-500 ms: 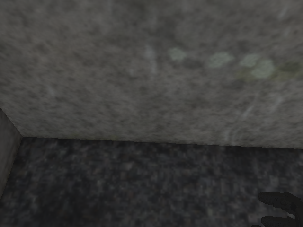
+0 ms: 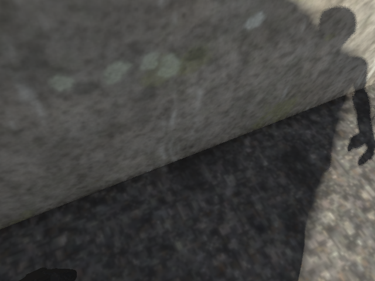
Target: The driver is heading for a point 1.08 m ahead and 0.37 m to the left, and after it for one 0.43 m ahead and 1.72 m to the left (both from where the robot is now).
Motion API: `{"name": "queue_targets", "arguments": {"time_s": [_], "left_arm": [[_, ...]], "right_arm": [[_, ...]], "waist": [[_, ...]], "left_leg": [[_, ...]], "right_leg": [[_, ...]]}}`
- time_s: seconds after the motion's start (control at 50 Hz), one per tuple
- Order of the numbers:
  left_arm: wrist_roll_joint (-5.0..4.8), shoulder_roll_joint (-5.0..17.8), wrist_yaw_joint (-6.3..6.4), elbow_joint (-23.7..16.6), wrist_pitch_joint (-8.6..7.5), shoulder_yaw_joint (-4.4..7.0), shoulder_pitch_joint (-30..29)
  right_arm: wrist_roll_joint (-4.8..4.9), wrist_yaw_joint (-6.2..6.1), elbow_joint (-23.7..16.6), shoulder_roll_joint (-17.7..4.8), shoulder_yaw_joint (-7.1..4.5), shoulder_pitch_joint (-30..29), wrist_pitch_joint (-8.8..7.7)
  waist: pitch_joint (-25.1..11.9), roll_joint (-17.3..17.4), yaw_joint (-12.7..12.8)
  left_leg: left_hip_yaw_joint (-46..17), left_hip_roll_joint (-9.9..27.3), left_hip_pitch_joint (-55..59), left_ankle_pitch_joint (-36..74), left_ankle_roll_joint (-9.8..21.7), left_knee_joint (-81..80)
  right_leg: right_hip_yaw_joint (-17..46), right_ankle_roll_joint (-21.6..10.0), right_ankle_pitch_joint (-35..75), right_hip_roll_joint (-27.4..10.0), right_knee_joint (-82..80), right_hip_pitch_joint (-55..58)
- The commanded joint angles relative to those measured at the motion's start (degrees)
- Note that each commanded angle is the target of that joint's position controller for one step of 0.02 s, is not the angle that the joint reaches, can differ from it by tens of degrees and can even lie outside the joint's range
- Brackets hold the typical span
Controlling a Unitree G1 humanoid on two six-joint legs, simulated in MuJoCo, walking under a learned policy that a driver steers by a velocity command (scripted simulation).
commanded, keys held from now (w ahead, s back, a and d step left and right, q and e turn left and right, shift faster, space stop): w+shift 0.02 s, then w+q+shift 0.98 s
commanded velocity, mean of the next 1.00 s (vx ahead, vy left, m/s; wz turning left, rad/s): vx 0.09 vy -0.21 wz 0.53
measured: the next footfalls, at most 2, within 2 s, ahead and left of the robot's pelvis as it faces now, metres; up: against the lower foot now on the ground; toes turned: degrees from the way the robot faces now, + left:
right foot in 0.12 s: +0.05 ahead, -0.25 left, +0.00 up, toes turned -4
left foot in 0.46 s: +0.17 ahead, -0.13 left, +0.00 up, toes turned +14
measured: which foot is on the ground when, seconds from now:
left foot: down 0.00-0.12, up 0.14-0.44, down 0.46-0.74, up 0.76-1.00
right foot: up 0.00-0.10, down 0.12-0.46, up 0.48-0.74, down 0.76-1.00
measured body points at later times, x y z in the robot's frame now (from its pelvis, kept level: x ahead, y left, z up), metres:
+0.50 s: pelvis +0.09 -0.20 -0.03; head +0.13 -0.16 +0.42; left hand +0.17 +0.08 -0.16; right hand +0.25 -0.47 -0.12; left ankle +0.13 -0.14 -0.75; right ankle +0.01 -0.27 -0.72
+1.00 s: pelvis +0.15 -0.30 -0.01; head +0.20 -0.27 +0.44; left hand +0.12 +0.03 -0.09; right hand +0.47 -0.43 -0.09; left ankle +0.09 -0.18 -0.67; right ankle +0.26 -0.40 -0.75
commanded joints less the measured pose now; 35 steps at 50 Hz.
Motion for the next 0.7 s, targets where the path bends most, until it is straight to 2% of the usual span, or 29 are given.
{"name": "queue_targets", "arguments": {"time_s": [0.02,0.08,0.1,0.12,0.14,0.16,0.18,0.2,0.22,0.24,0.3,0.32,0.36,0.4,0.42,0.44,0.46,0.48,0.5,0.52,0.54,0.56,0.58,0.6,0.62,0.64,0.66,0.68,0.7], "left_arm": [[0.04,1.77,-1.26,-3.57,-0.82,0.39,0.99],[1.19,1.84,-0.86,1.42,-1.25,0.73,9.19],[1.52,1.91,-0.56,4.72,-1.30,0.94,15.06],[1.71,4.50,-0.50,8.44,-1.38,1.89,20.13],[2.14,9.37,-0.75,10.25,-1.35,2.54,23.16],[4.23,17.61,-1.31,7.66,-2.72,3.92,22.16],[3.53,14.68,-0.83,6.65,-3.94,3.41,17.51],[3.11,11.02,0.76,7.15,-4.25,2.47,13.28],[3.06,8.85,1.92,7.29,-4.22,1.96,9.45],[3.26,7.45,2.79,7.50,-4.10,1.57,6.56],[4.55,3.17,4.31,6.59,-4.42,0.03,2.34],[4.60,2.63,4.37,6.31,-4.50,-0.34,2.52],[3.62,3.52,4.42,7.13,-4.49,-0.18,3.86],[3.13,4.84,4.47,7.28,-4.00,0.28,4.78],[2.93,5.44,4.61,6.92,-3.63,0.47,4.30],[2.72,5.63,4.95,6.13,-3.20,0.53,3.49],[2.78,5.71,5.62,4.58,-2.98,0.39,2.35],[4.73,2.38,5.85,1.19,-3.05,-0.80,3.29],[3.71,5.33,5.17,1.11,-3.74,-0.37,4.06],[1.33,8.65,4.98,1.59,-4.08,0.80,4.22],[1.89,9.52,5.16,0.93,-4.48,1.13,3.30],[3.21,8.85,5.10,0.91,-4.46,1.19,3.48],[3.12,7.05,4.74,0.46,-4.13,1.11,3.87],[2.94,3.99,4.10,0.17,-3.99,0.23,3.44],[0.88,-0.11,4.11,-1.80,-5.86,-1.39,0.53],[0.57,-1.30,4.08,-1.24,-6.81,-1.87,-0.36],[0.59,-0.39,4.57,-0.28,-7.39,-1.39,-0.22],[0.79,1.03,5.07,0.88,-7.55,-0.61,1.32],[0.72,1.39,5.58,2.12,-7.28,-0.21,3.59]], "right_arm": [[0.56,-0.44,-2.32,-15.62,-4.47,-1.26,-0.34],[1.77,-0.01,-1.89,-17.17,-4.97,-3.69,0.29],[1.93,-0.07,-1.57,-15.27,-4.31,-4.98,0.43],[0.99,0.23,-0.53,-9.56,-2.30,-4.24,0.77],[-1.14,0.70,-1.72,-4.52,-0.49,-2.74,1.65],[-1.46,1.09,-6.09,-3.74,0.02,-4.37,1.28],[0.95,1.79,-5.48,-6.72,-0.06,-6.48,0.63],[1.25,2.53,-4.55,-8.10,-0.45,-4.54,-0.04],[0.01,2.77,-2.01,-7.99,-0.24,-1.90,-0.27],[-1.13,2.80,-0.80,-7.46,-0.01,0.20,-0.37],[-0.91,2.81,0.30,-5.41,1.35,2.88,-0.53],[-0.54,2.63,-0.81,-5.15,1.69,1.31,-0.48],[-0.01,2.74,-2.99,-4.67,2.28,0.25,-0.53],[0.17,3.38,-4.51,-5.16,2.14,1.25,-0.63],[-0.09,3.68,-4.64,-5.48,1.78,3.53,-0.71],[-0.62,3.82,-3.59,-6.30,0.97,8.96,-0.87],[-1.30,3.59,-2.48,-9.27,-0.51,15.87,-0.87],[-1.12,2.84,-3.65,-18.08,-2.40,16.10,-1.11],[-2.81,2.44,-6.35,-14.87,-1.20,11.44,-2.23],[-2.16,2.32,-8.63,-11.67,-0.16,4.08,-3.25],[-0.73,2.25,-9.58,-9.87,0.21,0.62,-2.83],[0.09,2.19,-10.45,-9.17,0.45,-2.41,-1.76],[0.30,1.89,-11.52,-8.78,0.52,-4.74,-0.94],[-0.23,1.74,-12.38,-9.15,0.30,-5.77,-0.10],[1.85,1.59,-11.47,-6.72,0.69,-10.49,2.25],[1.65,1.92,-12.00,-7.33,-0.12,-7.82,3.53],[1.09,2.55,-12.23,-8.87,-0.96,-4.63,4.20],[1.18,3.13,-12.69,-9.88,-1.48,-3.40,4.39],[1.56,3.55,-13.66,-9.90,-1.58,-4.75,4.25]], "waist": [[-7.92,12.91,1.22],[-8.25,16.44,5.53],[-8.43,15.66,8.44],[-7.99,9.24,10.69],[-6.29,-8.43,9.53],[-8.35,-20.18,7.45],[-7.93,-17.73,7.27],[-6.60,-13.43,4.34],[-7.12,-10.11,1.94],[-6.53,-9.37,0.06],[-5.50,-7.82,-1.63],[-4.33,-8.80,-1.22],[-3.37,-8.71,-1.06],[-4.64,-5.03,-1.57],[-6.44,-2.36,-2.92],[-9.36,1.22,-5.57],[-10.12,5.99,-9.00],[-6.89,25.10,-5.96],[-14.46,22.19,-4.97],[-8.19,14.30,-1.22],[-4.25,8.29,0.16],[-3.19,4.05,1.51],[-3.86,4.37,2.43],[-4.35,5.96,2.08],[-5.35,14.22,5.37],[-8.61,15.46,2.59],[-11.62,13.03,0.39],[-13.50,10.35,-0.23],[-14.55,8.84,0.66]], "left_leg": [[-9.44,12.85,9.56,3.66,11.56,-8.61],[-6.83,10.40,2.55,4.50,10.45,-5.86],[-5.41,8.48,-0.25,4.54,9.48,-1.26],[-1.54,3.09,-5.60,3.12,8.16,11.34],[-0.81,-3.63,-22.20,-27.28,6.86,29.18],[-2.42,-10.71,-34.73,-37.61,6.22,41.49],[-10.13,-8.65,-32.55,-35.32,7.25,48.89],[-13.52,-8.46,-31.97,-29.54,7.40,48.21],[-13.15,-7.63,-29.35,-25.12,6.67,47.35],[-12.52,-7.83,-27.42,-20.90,5.59,47.30],[-10.36,-7.57,-18.38,-12.56,4.78,37.30],[-10.72,-6.86,-16.46,-10.96,5.03,33.75],[-12.32,-5.39,-14.27,-10.08,6.90,28.05],[-11.49,-5.43,-12.72,-9.36,9.06,23.83],[-9.87,-6.46,-9.53,-8.28,10.02,21.41],[-8.73,-8.31,-1.69,-7.00,10.94,17.66],[-14.66,-8.01,7.73,-4.59,13.04,12.02],[-47.03,7.69,15.32,0.85,23.65,2.28],[-69.64,15.06,13.01,-14.96,29.92,-8.64],[-65.02,14.49,5.89,-19.93,25.92,-8.87],[-56.03,10.47,2.01,-16.52,22.59,-6.90],[-47.10,6.64,-1.77,-11.84,19.91,-5.40],[-39.89,2.72,-5.12,-9.01,17.93,-3.88],[-34.11,-1.69,-7.79,-5.25,16.36,-3.07],[-22.87,-10.37,-11.65,8.79,15.33,1.58],[-21.85,-11.53,-8.61,12.63,14.82,2.97],[-25.14,-9.45,-5.76,14.02,14.69,4.41],[-28.68,-7.83,-4.95,11.84,14.38,5.63],[-31.93,-6.84,-5.69,7.80,13.14,6.49]], "right_leg": [[-1.10,-0.44,-1.54,-0.67,-9.35,1.50],[-6.29,-2.17,0.56,3.83,-22.11,16.42],[-7.98,-3.93,4.55,5.57,-28.56,22.53],[-7.27,-6.69,4.82,7.94,-33.84,28.97],[1.36,-9.45,26.75,2.66,-31.45,38.49],[21.13,-20.47,24.01,-9.04,-38.41,33.43],[20.15,-23.71,23.69,-10.78,-42.37,28.90],[12.89,-20.60,20.67,-9.42,-40.90,27.30],[7.30,-17.65,21.13,-7.33,-39.34,26.86],[3.77,-16.49,24.42,-6.30,-38.77,25.60],[-4.18,-15.44,24.52,-3.73,-40.39,20.39],[-4.66,-15.55,23.13,-3.72,-41.17,19.37],[-4.80,-15.81,25.73,-5.13,-40.58,19.98],[-5.45,-15.69,34.77,-5.98,-36.97,22.64],[-6.80,-14.93,40.81,-5.25,-32.87,22.93],[-9.10,-13.33,43.86,-3.03,-25.07,20.11],[-10.07,-9.66,36.84,1.43,-12.88,11.69],[-8.04,-1.86,-8.16,13.67,6.30,-9.55],[8.31,1.14,-17.32,16.26,19.97,-12.16],[12.43,1.28,-12.63,13.14,23.61,-13.52],[11.28,2.30,-7.93,11.88,24.34,-13.88],[9.21,1.96,-4.14,10.66,20.46,-11.97],[7.93,1.93,-1.24,9.77,14.50,-7.20],[5.66,2.42,1.08,10.73,8.35,-2.42],[1.19,2.48,1.83,11.44,-6.10,5.32],[-1.58,3.39,2.37,13.81,-13.08,8.66],[-2.00,4.09,3.23,14.87,-17.21,11.25],[-1.52,4.83,6.97,15.06,-21.12,13.89],[-0.98,5.08,11.93,14.82,-26.86,17.31]]}}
